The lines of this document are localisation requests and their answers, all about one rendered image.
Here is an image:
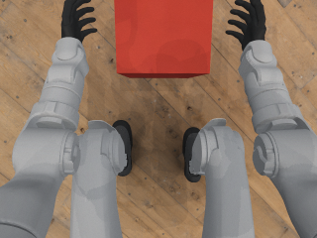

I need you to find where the left robot upper arm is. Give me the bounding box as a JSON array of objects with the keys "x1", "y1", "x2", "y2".
[{"x1": 0, "y1": 127, "x2": 81, "y2": 238}]

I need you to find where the right robot upper arm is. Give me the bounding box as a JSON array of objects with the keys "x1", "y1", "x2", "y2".
[{"x1": 252, "y1": 129, "x2": 317, "y2": 238}]

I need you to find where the right robot shin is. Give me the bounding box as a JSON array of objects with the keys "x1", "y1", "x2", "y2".
[{"x1": 189, "y1": 118, "x2": 245, "y2": 176}]

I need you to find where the robot left hand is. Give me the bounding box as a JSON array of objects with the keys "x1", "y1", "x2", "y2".
[{"x1": 60, "y1": 0, "x2": 98, "y2": 43}]

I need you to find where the right robot forearm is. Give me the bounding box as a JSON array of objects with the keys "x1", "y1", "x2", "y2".
[{"x1": 238, "y1": 40, "x2": 317, "y2": 137}]

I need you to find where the robot right foot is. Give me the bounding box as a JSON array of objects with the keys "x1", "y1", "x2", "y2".
[{"x1": 182, "y1": 127, "x2": 201, "y2": 182}]

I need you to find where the robot right hand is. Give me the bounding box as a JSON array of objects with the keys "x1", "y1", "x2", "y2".
[{"x1": 225, "y1": 0, "x2": 266, "y2": 51}]

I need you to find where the left robot forearm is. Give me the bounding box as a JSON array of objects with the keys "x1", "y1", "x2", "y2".
[{"x1": 12, "y1": 37, "x2": 89, "y2": 171}]

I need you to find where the carton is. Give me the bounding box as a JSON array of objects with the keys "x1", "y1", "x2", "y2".
[{"x1": 114, "y1": 0, "x2": 214, "y2": 78}]

